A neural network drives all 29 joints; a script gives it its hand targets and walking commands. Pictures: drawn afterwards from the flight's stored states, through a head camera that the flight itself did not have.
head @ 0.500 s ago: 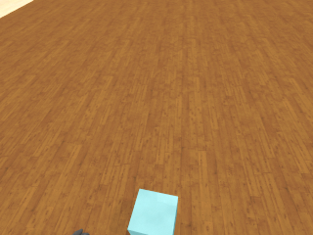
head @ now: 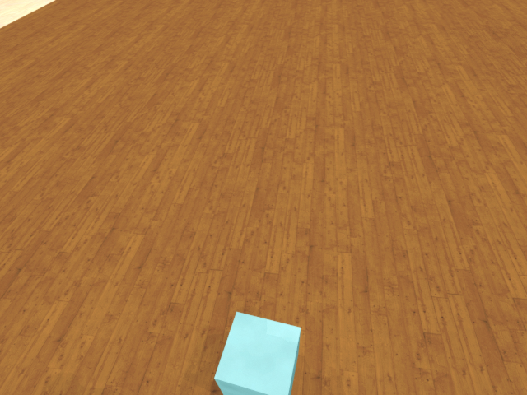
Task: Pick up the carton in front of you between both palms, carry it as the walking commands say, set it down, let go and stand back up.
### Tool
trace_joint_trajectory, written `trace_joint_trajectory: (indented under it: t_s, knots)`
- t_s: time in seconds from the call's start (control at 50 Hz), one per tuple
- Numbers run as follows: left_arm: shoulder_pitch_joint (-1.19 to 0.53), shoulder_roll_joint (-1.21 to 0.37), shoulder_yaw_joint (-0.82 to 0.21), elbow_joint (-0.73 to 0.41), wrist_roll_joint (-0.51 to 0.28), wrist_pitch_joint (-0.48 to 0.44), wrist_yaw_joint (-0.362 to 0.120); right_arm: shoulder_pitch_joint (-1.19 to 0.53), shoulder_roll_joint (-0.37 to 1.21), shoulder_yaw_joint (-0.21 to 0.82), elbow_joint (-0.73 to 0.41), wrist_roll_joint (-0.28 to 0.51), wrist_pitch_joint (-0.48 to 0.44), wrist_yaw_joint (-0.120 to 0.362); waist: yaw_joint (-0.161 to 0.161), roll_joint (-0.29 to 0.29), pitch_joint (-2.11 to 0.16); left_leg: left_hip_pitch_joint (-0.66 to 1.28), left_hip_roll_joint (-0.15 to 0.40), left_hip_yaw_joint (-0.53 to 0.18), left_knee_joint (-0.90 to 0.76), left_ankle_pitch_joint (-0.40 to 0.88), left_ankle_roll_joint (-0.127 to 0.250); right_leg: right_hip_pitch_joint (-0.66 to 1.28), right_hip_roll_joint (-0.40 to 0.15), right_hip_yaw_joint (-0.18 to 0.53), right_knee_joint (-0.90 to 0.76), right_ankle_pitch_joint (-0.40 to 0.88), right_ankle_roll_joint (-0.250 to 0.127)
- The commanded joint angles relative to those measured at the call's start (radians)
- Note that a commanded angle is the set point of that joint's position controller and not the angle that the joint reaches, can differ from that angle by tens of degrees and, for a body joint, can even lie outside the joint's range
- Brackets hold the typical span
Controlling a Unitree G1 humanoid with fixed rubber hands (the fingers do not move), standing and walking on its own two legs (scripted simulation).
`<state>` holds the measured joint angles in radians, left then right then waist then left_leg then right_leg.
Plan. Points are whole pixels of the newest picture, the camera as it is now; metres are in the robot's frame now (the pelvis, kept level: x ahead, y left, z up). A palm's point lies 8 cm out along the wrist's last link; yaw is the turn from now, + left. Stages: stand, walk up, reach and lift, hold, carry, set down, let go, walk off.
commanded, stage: stand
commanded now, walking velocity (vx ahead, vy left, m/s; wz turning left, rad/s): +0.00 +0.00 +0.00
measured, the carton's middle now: (261, 364) +0.36 +0.08 -0.63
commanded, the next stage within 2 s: none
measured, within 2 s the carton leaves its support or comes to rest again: neither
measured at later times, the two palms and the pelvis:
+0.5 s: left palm out of the picture -0.03 +0.25 -0.12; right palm out of the picture +0.01 -0.24 -0.13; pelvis -0.01 +0.00 +0.00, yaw +1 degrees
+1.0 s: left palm out of the picture -0.08 +0.22 -0.13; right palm out of the picture -0.03 -0.22 -0.14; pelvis -0.02 +0.00 +0.01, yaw +1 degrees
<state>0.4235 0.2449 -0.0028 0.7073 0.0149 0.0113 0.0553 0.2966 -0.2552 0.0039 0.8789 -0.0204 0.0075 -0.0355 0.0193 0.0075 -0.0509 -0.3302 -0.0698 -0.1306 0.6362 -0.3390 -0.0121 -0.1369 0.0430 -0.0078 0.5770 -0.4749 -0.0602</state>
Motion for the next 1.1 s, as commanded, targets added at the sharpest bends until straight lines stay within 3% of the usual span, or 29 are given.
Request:
trace_joint_trajectory:
  t_s: [0.0, 0.44, 1.08]
  knots:
    - [0.059, 0.115, 0.030, -0.029, 0.002, -0.008, 0.003, 0.030, -0.100, -0.022, -0.029, 0.000, -0.005, -0.003, -0.004, -0.029, 0.057, 0.047, 0.076, -0.035, -0.042, 0.333, 0.041, -0.063, -0.130, 0.071, -0.094, 0.516, -0.002]
    - [0.094, 0.078, 0.009, 0.138, 0.005, -0.009, 0.001, 0.056, -0.051, -0.009, 0.092, 0.005, 0.009, -0.007, -0.002, -0.018, 0.107, 0.054, 0.077, -0.063, -0.091, 0.345, 0.045, -0.028, -0.131, 0.070, -0.143, 0.420, -0.012]
    - [0.106, -0.004, -0.002, 0.352, 0.006, -0.013, 0.004, 0.077, 0.035, 0.007, 0.246, 0.010, 0.012, -0.018, -0.006, -0.014, 0.145, 0.049, 0.085, -0.074, -0.145, 0.328, 0.043, -0.003, -0.132, 0.069, -0.193, 0.380, -0.012]
